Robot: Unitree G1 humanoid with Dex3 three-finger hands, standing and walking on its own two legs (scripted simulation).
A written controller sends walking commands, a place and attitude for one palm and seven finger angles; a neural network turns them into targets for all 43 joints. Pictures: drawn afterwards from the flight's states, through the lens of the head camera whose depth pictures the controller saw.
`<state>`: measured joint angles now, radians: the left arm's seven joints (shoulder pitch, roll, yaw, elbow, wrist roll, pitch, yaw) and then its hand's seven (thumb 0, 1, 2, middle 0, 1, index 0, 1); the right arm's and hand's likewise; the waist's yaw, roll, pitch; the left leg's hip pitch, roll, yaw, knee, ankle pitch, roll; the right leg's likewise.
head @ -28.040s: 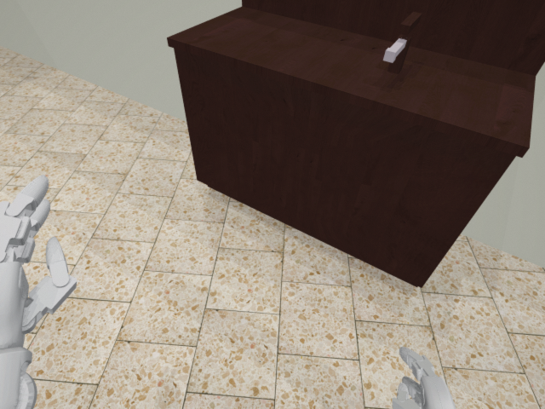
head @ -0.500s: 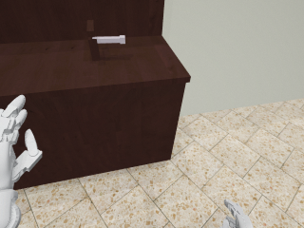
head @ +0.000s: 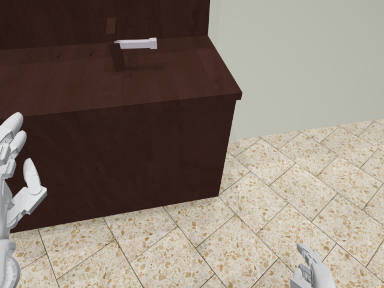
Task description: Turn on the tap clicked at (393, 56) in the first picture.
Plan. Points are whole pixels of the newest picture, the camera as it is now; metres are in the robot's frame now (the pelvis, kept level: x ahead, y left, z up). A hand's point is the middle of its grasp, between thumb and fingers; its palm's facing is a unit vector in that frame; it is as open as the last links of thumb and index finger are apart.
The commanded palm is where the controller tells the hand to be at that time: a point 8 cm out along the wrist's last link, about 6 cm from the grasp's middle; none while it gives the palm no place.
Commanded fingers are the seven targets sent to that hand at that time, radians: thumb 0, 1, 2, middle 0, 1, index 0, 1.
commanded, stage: stand and wait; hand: left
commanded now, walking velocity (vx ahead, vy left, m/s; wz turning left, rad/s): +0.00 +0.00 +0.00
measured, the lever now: (153, 43) +0.85 +0.19 +0.12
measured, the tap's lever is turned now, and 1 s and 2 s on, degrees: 85 85 85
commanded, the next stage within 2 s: none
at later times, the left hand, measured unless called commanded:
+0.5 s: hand (32, 190) +0.22 +0.27 +0.16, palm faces +0.40 -0.84 -0.37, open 7.4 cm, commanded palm +0.17 +0.30 +0.18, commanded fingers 0.00 0.90 0.90 -0.20 -0.30 -0.20 -0.30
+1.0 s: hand (15, 199) +0.21 +0.29 +0.16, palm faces +0.40 -0.85 -0.35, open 7.4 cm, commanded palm +0.16 +0.32 +0.18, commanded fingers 0.00 0.90 0.90 -0.20 -0.30 -0.20 -0.30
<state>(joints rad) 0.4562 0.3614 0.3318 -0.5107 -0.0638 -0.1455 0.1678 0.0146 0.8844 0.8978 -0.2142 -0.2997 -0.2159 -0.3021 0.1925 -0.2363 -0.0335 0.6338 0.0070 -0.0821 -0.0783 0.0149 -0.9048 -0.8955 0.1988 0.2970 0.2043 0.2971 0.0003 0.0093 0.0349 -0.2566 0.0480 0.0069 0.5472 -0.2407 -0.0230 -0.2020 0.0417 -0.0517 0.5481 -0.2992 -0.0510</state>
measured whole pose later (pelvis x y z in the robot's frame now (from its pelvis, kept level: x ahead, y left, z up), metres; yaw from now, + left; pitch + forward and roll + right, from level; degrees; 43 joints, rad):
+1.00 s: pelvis +0.00 +0.04 +0.01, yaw -1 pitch -1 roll -1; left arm 0.48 0.33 0.30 -0.43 -0.05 -0.13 0.16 0.01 0.89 0.90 -0.21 -0.30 -0.21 -0.30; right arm 0.19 -0.20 0.01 0.62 -0.01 -0.07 -0.07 0.01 -0.90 -0.90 0.20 0.30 0.21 0.30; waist 0.01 0.02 0.01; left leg -0.24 0.01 0.04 0.45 -0.18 0.03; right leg -0.16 0.01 -0.02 0.38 -0.20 0.01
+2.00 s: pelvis +0.01 +0.04 +0.01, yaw +0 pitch -1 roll -1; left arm 0.47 0.34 0.30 -0.45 -0.06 -0.12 0.16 0.02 0.89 0.90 -0.21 -0.30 -0.21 -0.30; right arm 0.18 -0.21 0.00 0.61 -0.01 -0.07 -0.07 0.01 -0.90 -0.90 0.20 0.30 0.21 0.30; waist 0.01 0.03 0.02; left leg -0.24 0.01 0.03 0.45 -0.20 0.02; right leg -0.15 0.01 -0.02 0.37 -0.21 0.01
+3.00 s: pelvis +0.01 +0.04 +0.01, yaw -1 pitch -1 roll -1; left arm 0.47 0.34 0.30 -0.44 -0.06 -0.13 0.15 0.01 0.89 0.90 -0.21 -0.30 -0.21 -0.30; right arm 0.18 -0.21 0.00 0.61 -0.01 -0.07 -0.07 0.01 -0.90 -0.90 0.20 0.30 0.21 0.30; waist 0.01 0.04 0.00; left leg -0.23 0.01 0.03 0.44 -0.19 0.02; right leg -0.15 0.01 -0.02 0.37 -0.21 0.00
